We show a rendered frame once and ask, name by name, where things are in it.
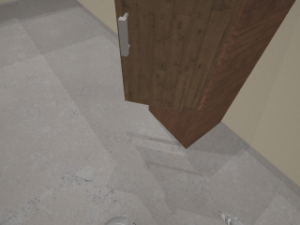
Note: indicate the robot right hand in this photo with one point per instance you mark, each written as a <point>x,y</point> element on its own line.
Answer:
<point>229,219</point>

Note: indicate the left robot thigh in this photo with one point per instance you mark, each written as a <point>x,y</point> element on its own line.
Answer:
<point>120,220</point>

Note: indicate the cupboard door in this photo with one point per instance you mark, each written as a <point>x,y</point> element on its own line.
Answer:
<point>174,46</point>

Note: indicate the handle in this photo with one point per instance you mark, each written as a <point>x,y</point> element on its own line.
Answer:
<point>123,34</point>

